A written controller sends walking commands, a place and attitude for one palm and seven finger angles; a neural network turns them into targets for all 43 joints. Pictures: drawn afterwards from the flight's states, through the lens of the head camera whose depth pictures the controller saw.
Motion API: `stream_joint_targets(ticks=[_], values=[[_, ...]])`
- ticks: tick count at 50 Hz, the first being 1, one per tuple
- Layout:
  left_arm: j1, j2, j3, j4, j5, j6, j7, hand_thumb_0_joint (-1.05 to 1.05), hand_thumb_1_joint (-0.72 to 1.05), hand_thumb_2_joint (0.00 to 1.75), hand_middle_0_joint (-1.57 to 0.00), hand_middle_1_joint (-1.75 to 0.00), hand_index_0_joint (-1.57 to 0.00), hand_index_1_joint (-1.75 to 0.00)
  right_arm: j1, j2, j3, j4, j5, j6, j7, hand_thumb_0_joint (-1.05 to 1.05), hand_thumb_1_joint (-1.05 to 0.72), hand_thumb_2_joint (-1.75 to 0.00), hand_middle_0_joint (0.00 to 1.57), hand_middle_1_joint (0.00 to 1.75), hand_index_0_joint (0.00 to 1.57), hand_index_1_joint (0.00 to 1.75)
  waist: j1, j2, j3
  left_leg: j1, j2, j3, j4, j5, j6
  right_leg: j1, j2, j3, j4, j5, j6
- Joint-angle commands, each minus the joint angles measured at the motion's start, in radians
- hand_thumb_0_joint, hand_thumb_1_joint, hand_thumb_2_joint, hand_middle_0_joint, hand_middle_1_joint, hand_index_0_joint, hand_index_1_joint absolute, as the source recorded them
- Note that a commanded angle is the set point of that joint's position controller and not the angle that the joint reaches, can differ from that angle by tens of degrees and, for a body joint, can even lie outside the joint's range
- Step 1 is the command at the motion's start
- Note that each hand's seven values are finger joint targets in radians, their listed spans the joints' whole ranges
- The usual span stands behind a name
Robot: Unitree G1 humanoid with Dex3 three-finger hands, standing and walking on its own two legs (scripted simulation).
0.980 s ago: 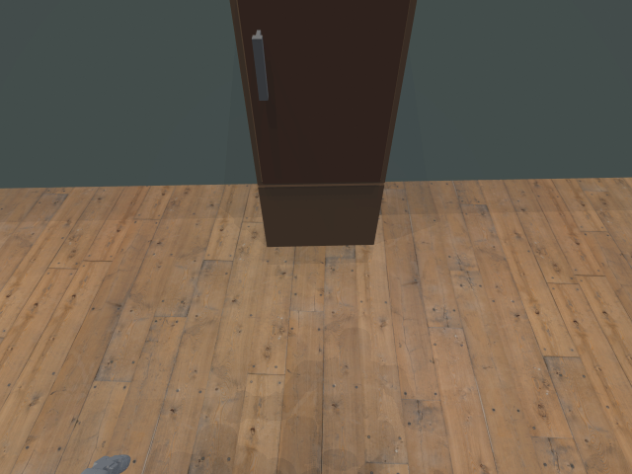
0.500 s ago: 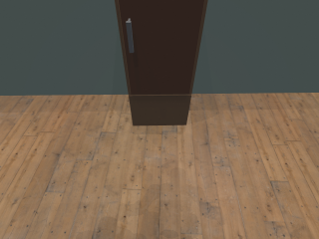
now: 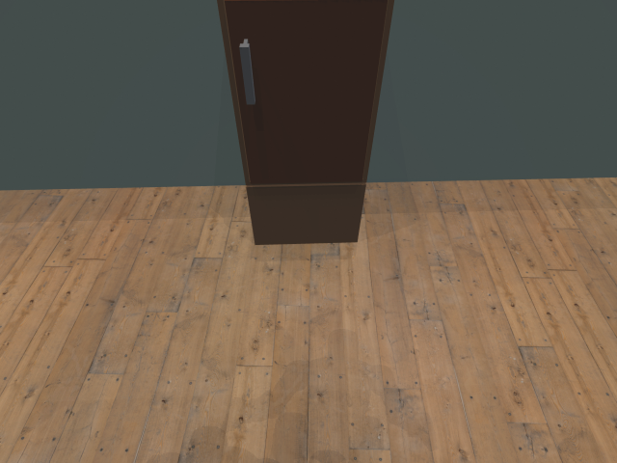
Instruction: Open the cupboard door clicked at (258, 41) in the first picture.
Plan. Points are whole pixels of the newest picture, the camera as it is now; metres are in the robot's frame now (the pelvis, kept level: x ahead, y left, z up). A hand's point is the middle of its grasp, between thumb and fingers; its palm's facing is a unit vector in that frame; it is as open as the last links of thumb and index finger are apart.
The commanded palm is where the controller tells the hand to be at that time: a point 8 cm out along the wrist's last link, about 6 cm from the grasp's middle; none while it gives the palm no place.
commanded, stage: look at it before walking up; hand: left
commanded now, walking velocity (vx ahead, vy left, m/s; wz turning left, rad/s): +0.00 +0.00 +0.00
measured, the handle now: (248, 72) +1.06 +0.22 +0.02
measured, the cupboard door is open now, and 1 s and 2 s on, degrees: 0 0 0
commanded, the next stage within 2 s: walk to a spot facing it in 0.56 s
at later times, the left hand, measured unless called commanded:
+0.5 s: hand out of the picture +0.08 +0.25 -0.15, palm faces -0.04 -0.94 -0.33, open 7.4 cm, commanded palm none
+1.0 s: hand out of the picture +0.05 +0.20 -0.19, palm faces -0.04 -0.98 -0.19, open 7.3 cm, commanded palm none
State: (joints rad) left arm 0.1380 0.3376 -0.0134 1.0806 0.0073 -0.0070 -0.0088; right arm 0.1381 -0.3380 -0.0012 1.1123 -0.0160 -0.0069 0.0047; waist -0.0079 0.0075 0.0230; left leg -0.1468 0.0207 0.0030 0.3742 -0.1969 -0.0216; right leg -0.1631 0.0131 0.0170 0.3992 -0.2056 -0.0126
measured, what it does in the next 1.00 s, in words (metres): shifts its weight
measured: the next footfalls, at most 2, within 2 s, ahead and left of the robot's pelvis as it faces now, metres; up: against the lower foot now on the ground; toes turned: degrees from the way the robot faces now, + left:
left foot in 1.14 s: +0.14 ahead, +0.12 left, +0.00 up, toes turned +0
right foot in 1.56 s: +0.33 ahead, -0.11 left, +0.00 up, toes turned -20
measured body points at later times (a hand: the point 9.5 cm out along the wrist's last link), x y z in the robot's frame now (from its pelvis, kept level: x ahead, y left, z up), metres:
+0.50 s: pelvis +0.00 +0.00 +0.00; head +0.01 +0.00 +0.45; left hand +0.08 +0.30 -0.13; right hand +0.08 -0.29 -0.13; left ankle +0.00 +0.13 -0.74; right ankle +0.01 -0.11 -0.74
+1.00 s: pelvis +0.06 +0.01 -0.02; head +0.06 +0.01 +0.43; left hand +0.05 +0.25 -0.17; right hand +0.04 -0.24 -0.17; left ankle +0.01 +0.13 -0.74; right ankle +0.01 -0.11 -0.74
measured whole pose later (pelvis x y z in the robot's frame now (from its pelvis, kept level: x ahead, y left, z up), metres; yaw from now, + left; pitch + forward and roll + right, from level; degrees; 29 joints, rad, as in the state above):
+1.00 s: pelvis +0.06 +0.01 -0.02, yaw -4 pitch +0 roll -1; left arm 0.36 0.20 0.01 1.08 0.02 -0.01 -0.02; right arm 0.30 -0.22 -0.02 1.10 -0.02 -0.01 0.00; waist 0.01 0.02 -0.01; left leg -0.20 0.07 0.06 0.64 -0.43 -0.01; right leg -0.21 0.06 0.07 0.60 -0.39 -0.02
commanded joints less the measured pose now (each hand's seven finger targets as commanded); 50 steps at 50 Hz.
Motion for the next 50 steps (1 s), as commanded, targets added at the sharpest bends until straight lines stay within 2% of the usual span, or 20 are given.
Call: stream_joint_targets(ticks=[1,11,16,23,33,35,36,37,39,40,41,43,45,47,48,49,50], values=[[-0.039,0.213,0.049,-0.062,0.004,-0.022,0.019,0.00,0.90,0.90,-0.20,-0.30,-0.20,-0.30,-0.048,-0.205,-0.037,-0.065,0.006,-0.028,-0.016,0.00,-0.90,-0.90,0.20,0.30,0.20,0.30,0.008,-0.020,-0.045,0.013,0.096,-0.084,-0.053,0.064,0.045,-0.021,-0.128,0.116,-0.095,0.044,-0.024],[-0.037,0.212,0.047,-0.059,0.004,-0.021,0.019,0.00,0.90,0.90,-0.20,-0.30,-0.20,-0.30,-0.049,-0.206,-0.037,-0.062,0.007,-0.028,-0.017,0.00,-0.90,-0.90,0.20,0.30,0.20,0.30,0.006,-0.010,-0.045,0.019,0.100,-0.087,-0.059,0.076,0.045,-0.019,-0.124,0.115,-0.089,0.071,-0.023],[-0.032,0.211,0.048,-0.057,0.004,-0.025,0.020,0.00,0.90,0.90,-0.20,-0.30,-0.20,-0.30,-0.051,-0.205,-0.038,-0.062,0.008,-0.030,-0.017,0.00,-0.90,-0.90,0.20,0.30,0.20,0.30,0.007,-0.020,-0.069,0.036,0.102,-0.083,-0.050,0.123,0.045,0.003,-0.129,0.106,-0.079,0.141,-0.022],[-0.037,0.213,0.046,-0.054,0.005,-0.023,0.020,0.00,0.90,0.90,-0.20,-0.30,-0.20,-0.30,-0.058,-0.206,-0.038,-0.060,0.007,-0.028,-0.017,0.00,-0.90,-0.90,0.20,0.30,0.20,0.30,0.006,-0.010,-0.046,0.029,0.101,-0.082,-0.064,0.093,0.044,-0.005,-0.128,0.108,-0.091,0.107,-0.020],[-0.038,0.214,0.045,-0.054,0.004,-0.024,0.020,0.00,0.90,0.90,-0.20,-0.30,-0.20,-0.30,-0.065,-0.209,-0.036,-0.062,0.008,-0.028,-0.017,0.00,-0.90,-0.90,0.20,0.30,0.20,0.30,0.006,-0.014,-0.052,0.038,0.103,-0.086,-0.069,0.119,0.044,0.008,-0.129,0.104,-0.092,0.137,-0.019],[0.033,0.091,0.020,-0.022,0.004,-0.004,0.023,0.00,0.90,0.90,-0.20,-0.30,-0.20,-0.30,-0.003,-0.084,-0.007,-0.033,0.000,-0.014,-0.012,0.00,-0.90,-0.90,0.20,0.30,0.20,0.30,0.007,-0.016,-0.070,0.049,0.097,-0.053,-0.048,0.014,0.025,0.000,-0.120,0.105,-0.084,0.002,-0.005],[0.061,0.083,0.020,-0.019,0.007,0.004,0.021,0.00,0.90,0.90,-0.20,-0.30,-0.20,-0.30,0.022,-0.075,-0.008,-0.030,-0.003,-0.007,-0.011,0.00,-0.90,-0.90,0.20,0.30,0.20,0.30,0.010,-0.022,-0.057,0.040,0.091,-0.045,-0.034,-0.094,0.024,-0.028,-0.111,0.118,-0.084,-0.120,-0.009],[0.067,0.087,0.024,-0.021,0.010,0.010,0.016,0.00,0.90,0.90,-0.20,-0.30,-0.20,-0.30,0.034,-0.080,-0.012,-0.029,-0.005,-0.004,-0.009,0.00,-0.90,-0.90,0.20,0.30,0.20,0.30,0.008,-0.016,-0.013,0.008,0.090,-0.042,-0.041,-0.197,0.028,-0.066,-0.101,0.127,-0.080,-0.217,-0.015],[0.084,0.087,0.034,-0.035,0.015,0.016,0.006,0.00,0.90,0.90,-0.20,-0.30,-0.20,-0.30,0.044,-0.092,-0.023,-0.041,-0.008,-0.002,-0.007,0.00,-0.90,-0.90,0.20,0.30,0.20,0.30,0.011,-0.011,0.073,-0.055,0.099,-0.056,-0.055,-0.345,0.041,-0.133,-0.077,0.140,-0.060,-0.321,-0.027],[0.099,0.081,0.039,-0.042,0.016,0.015,0.002,0.00,0.90,0.90,-0.20,-0.30,-0.20,-0.30,0.053,-0.095,-0.028,-0.047,-0.008,-0.003,-0.007,0.00,-0.90,-0.90,0.20,0.30,0.20,0.30,0.013,-0.006,0.100,-0.071,0.109,-0.064,-0.056,-0.380,0.051,-0.157,-0.068,0.140,-0.041,-0.337,-0.032],[0.121,0.075,0.042,-0.047,0.017,0.012,-0.001,0.00,0.90,0.90,-0.20,-0.30,-0.20,-0.30,0.063,-0.099,-0.033,-0.051,-0.007,-0.005,-0.007,0.00,-0.90,-0.90,0.20,0.30,0.20,0.30,0.016,0.004,0.096,-0.067,0.120,-0.070,-0.044,-0.395,0.060,-0.169,-0.059,0.140,-0.019,-0.338,-0.038],[0.155,0.056,0.050,-0.056,0.017,0.003,-0.004,0.00,0.90,0.90,-0.20,-0.30,-0.20,-0.30,0.089,-0.088,-0.040,-0.063,-0.005,-0.014,-0.010,0.00,-0.90,-0.90,0.20,0.30,0.20,0.30,0.017,-0.001,0.105,-0.077,0.130,-0.070,-0.005,-0.369,0.074,-0.177,-0.050,0.149,0.021,-0.302,-0.051],[0.197,0.040,0.057,-0.059,0.016,-0.008,-0.004,0.00,0.90,0.90,-0.20,-0.30,-0.20,-0.30,0.111,-0.072,-0.045,-0.069,-0.001,-0.026,-0.013,0.00,-0.90,-0.90,0.20,0.30,0.20,0.30,0.023,-0.004,0.089,-0.077,0.136,-0.061,0.053,-0.302,0.084,-0.167,-0.051,0.168,0.059,-0.244,-0.066],[0.248,0.038,0.068,-0.051,0.018,-0.018,0.001,0.00,0.90,0.90,-0.20,-0.30,-0.20,-0.30,0.114,-0.038,-0.047,-0.083,0.002,-0.036,-0.016,0.00,-0.90,-0.90,0.20,0.30,0.20,0.30,0.033,-0.063,0.083,-0.146,0.099,0.005,0.179,-0.223,0.065,-0.096,-0.087,0.234,0.049,-0.143,-0.094],[0.289,0.051,0.075,-0.036,0.017,-0.025,0.006,0.00,0.90,0.90,-0.20,-0.30,-0.20,-0.30,0.110,-0.012,-0.044,-0.092,0.004,-0.043,-0.016,0.00,-0.90,-0.90,0.20,0.30,0.20,0.30,0.040,-0.132,0.056,-0.206,0.063,0.066,0.281,-0.186,0.044,-0.012,-0.140,0.312,0.019,-0.052,-0.124],[0.339,0.069,0.084,-0.018,0.016,-0.031,0.013,0.00,0.90,0.90,-0.20,-0.30,-0.20,-0.30,0.089,0.013,-0.042,-0.106,0.004,-0.048,-0.017,0.00,-0.90,-0.90,0.20,0.30,0.20,0.30,0.051,-0.198,0.041,-0.291,0.023,0.116,0.387,-0.208,0.022,0.073,-0.212,0.416,-0.026,0.058,-0.169],[0.388,0.075,0.091,-0.007,0.015,-0.038,0.021,0.00,0.90,0.90,-0.20,-0.30,-0.20,-0.30,0.040,0.027,-0.040,-0.126,0.004,-0.052,-0.018,0.00,-0.90,-0.90,0.20,0.30,0.20,0.30,0.079,-0.225,0.061,-0.407,0.021,0.114,0.468,-0.315,0.011,0.154,-0.272,0.497,-0.056,0.212,-0.220]])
